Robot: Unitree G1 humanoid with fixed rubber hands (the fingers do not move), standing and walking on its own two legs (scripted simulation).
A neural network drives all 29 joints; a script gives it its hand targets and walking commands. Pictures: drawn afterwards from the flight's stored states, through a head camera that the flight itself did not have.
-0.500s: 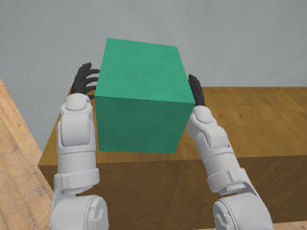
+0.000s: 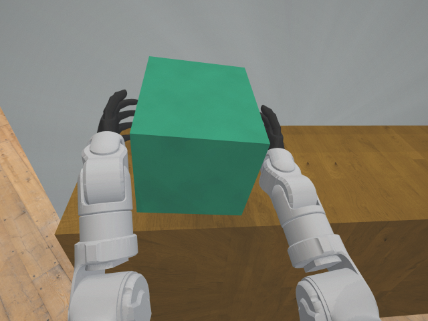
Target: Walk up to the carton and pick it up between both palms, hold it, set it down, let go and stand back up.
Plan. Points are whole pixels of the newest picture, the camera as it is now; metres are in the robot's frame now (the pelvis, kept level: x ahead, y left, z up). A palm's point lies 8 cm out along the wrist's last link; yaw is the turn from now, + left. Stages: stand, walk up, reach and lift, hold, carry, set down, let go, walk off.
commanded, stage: hold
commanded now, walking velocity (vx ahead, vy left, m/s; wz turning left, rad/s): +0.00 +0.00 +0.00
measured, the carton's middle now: (194, 134) +0.40 +0.00 +0.20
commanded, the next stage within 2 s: none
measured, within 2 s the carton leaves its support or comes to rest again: neither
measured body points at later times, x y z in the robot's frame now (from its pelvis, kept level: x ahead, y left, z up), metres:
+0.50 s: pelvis -0.01 +0.00 +0.00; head -0.05 +0.02 +0.45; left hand +0.38 +0.13 +0.22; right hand +0.37 -0.14 +0.18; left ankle +0.02 +0.12 -0.75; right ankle +0.03 -0.12 -0.75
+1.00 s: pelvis +0.00 +0.00 +0.00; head -0.04 +0.02 +0.45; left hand +0.38 +0.14 +0.22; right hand +0.37 -0.14 +0.19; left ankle +0.02 +0.12 -0.75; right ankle +0.03 -0.12 -0.75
